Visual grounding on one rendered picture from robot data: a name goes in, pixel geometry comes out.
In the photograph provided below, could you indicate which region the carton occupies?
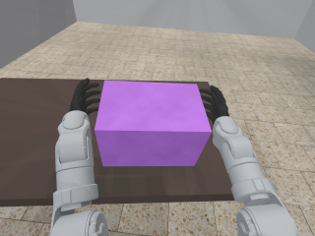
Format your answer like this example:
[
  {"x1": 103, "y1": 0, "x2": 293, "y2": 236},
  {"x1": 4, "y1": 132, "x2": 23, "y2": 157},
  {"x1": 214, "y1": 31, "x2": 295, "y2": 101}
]
[{"x1": 94, "y1": 80, "x2": 212, "y2": 167}]

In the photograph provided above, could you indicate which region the robot right hand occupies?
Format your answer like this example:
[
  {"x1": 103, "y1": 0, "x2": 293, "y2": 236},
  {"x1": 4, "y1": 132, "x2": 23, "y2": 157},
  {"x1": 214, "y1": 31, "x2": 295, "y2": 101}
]
[{"x1": 200, "y1": 86, "x2": 229, "y2": 125}]

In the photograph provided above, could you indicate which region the robot left hand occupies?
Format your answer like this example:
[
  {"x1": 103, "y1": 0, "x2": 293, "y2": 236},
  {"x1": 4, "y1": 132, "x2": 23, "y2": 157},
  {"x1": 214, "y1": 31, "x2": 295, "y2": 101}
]
[{"x1": 69, "y1": 78, "x2": 100, "y2": 115}]

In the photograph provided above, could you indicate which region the robot left forearm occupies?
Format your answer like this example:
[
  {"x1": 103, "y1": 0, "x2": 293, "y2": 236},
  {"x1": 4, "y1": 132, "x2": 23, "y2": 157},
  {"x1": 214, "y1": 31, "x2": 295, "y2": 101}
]
[{"x1": 49, "y1": 110, "x2": 98, "y2": 236}]

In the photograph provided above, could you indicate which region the left robot upper arm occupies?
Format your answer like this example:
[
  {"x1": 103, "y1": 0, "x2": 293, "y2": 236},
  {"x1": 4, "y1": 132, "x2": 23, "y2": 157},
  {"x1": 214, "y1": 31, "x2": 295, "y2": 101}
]
[{"x1": 50, "y1": 209, "x2": 109, "y2": 236}]

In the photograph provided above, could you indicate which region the right robot upper arm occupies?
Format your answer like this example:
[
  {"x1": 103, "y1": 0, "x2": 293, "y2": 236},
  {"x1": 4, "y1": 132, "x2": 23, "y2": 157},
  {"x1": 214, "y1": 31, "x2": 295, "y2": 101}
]
[{"x1": 236, "y1": 204, "x2": 298, "y2": 236}]

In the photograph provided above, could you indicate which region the robot right forearm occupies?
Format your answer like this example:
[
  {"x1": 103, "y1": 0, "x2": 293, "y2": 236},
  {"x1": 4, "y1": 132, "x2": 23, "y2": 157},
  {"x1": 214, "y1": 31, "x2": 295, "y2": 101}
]
[{"x1": 213, "y1": 116, "x2": 299, "y2": 236}]

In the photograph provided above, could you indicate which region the table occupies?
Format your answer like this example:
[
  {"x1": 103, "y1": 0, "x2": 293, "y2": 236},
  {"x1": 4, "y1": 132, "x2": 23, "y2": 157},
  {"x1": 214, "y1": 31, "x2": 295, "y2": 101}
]
[{"x1": 0, "y1": 78, "x2": 234, "y2": 207}]

